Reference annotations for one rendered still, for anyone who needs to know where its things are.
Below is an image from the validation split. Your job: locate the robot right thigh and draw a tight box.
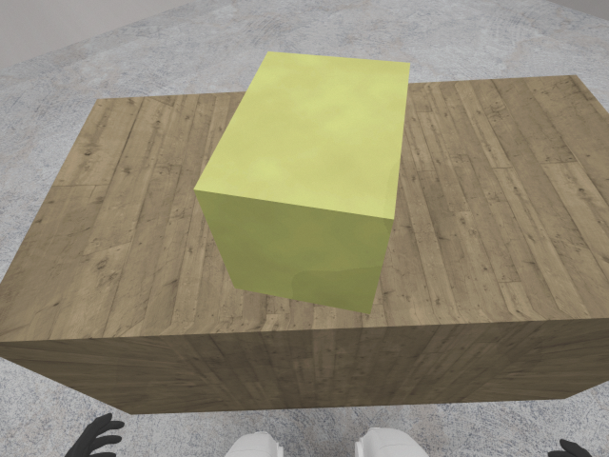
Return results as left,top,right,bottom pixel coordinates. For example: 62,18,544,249
355,428,429,457

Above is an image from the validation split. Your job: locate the left robot hand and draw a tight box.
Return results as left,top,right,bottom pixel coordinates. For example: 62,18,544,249
65,413,125,457

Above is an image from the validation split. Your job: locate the robot left thigh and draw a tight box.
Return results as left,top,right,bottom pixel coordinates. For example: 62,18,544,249
225,433,284,457

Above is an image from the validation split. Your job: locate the carton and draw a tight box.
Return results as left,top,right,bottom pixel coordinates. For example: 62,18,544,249
194,51,410,314

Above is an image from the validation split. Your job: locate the robot thigh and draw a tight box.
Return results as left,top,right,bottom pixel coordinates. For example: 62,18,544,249
225,433,284,457
355,428,429,457

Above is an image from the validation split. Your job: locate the pedestal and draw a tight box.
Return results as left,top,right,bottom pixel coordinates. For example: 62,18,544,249
0,75,609,415

